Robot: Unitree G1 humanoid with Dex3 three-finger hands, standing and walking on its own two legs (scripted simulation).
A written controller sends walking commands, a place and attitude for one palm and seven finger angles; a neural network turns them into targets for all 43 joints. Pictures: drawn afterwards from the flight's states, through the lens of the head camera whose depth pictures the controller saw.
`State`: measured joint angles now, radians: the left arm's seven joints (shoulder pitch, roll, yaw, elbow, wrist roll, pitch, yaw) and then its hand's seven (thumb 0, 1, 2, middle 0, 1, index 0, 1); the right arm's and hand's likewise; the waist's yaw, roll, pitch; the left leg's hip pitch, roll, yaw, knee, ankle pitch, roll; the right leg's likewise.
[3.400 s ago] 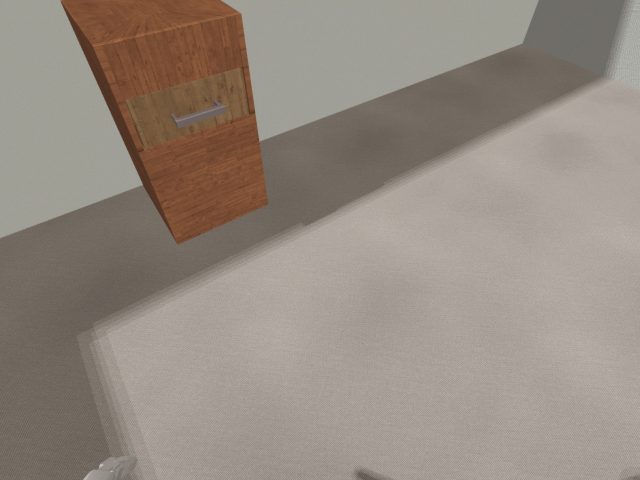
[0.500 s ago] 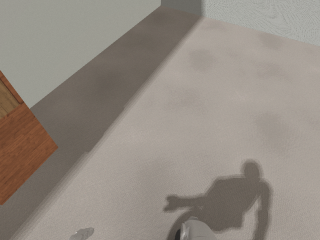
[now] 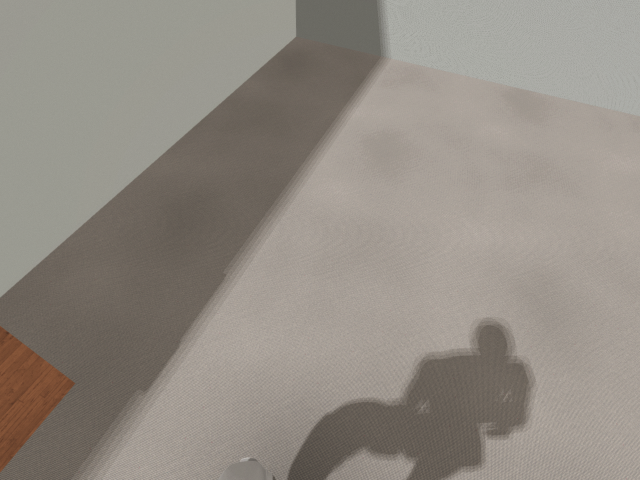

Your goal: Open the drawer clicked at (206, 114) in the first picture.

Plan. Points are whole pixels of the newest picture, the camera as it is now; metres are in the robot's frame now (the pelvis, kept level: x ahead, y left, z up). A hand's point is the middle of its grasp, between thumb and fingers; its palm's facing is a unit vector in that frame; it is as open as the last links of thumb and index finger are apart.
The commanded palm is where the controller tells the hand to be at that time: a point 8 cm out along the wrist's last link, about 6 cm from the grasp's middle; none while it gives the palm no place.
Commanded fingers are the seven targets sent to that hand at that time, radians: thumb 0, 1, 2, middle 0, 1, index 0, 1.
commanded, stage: walk to a spot facing it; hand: left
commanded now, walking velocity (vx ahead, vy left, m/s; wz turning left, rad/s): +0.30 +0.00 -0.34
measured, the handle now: out of the picture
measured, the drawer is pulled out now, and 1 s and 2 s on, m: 0.00 0.00 0.00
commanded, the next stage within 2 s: turn to face it in 0.22 s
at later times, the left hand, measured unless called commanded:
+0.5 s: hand (240, 357) +0.33 +0.17 -0.17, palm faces -0.19 -0.96 -0.22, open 7.4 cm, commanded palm none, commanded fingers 0.00 0.90 0.90 -0.20 -0.30 -0.20 -0.30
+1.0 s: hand (186, 374) +0.29 +0.25 -0.18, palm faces +0.15 -0.97 -0.20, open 7.4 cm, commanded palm none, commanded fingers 0.00 0.90 0.90 -0.20 -0.30 -0.20 -0.30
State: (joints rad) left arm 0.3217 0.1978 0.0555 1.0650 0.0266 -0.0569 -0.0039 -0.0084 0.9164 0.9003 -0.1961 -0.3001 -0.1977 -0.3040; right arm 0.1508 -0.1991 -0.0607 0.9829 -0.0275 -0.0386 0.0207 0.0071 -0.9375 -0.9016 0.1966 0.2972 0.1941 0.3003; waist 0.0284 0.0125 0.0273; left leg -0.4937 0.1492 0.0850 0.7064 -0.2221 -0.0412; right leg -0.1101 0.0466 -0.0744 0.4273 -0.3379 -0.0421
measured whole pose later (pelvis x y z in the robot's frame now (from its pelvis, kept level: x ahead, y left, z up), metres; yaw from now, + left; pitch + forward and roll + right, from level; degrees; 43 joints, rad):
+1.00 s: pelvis +0.22 +0.04 +0.00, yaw +7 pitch +1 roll -2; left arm 0.14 0.24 0.10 0.94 0.03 0.06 0.01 0.00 0.91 0.90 -0.20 -0.30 -0.20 -0.30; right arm 0.23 -0.20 -0.06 0.95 -0.03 0.01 0.00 0.00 -0.91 -0.90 0.20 0.30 0.20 0.30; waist -0.02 -0.04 0.07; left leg -0.36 0.02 0.09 0.59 -0.26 0.07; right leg -0.54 -0.10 -0.07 1.18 -0.38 0.08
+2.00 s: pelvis +0.19 -0.01 +0.00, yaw +43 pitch +0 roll +0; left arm 0.21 0.28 0.08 0.93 0.02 0.07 0.01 0.00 0.91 0.90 -0.20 -0.30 -0.20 -0.30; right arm 0.13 -0.22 -0.05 0.91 -0.02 0.02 0.01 0.00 -0.91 -0.90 0.20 0.30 0.20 0.30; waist 0.02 -0.04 0.09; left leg -0.26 0.00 0.03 0.53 -0.28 0.03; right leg -0.48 -0.12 -0.07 1.10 -0.45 0.09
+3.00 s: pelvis +0.17 -0.05 +0.01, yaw +68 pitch -2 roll +0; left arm 0.31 0.23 0.05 1.04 0.04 0.04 -0.02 0.00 0.91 0.90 -0.20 -0.30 -0.20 -0.30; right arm 0.24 -0.17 -0.03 1.00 -0.02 -0.02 -0.01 0.00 -0.92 -0.90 0.20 0.30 0.20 0.30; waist 0.03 -0.03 0.02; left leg -0.11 -0.03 0.05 0.37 -0.24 0.05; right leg -0.46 -0.10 -0.06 1.04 -0.34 0.05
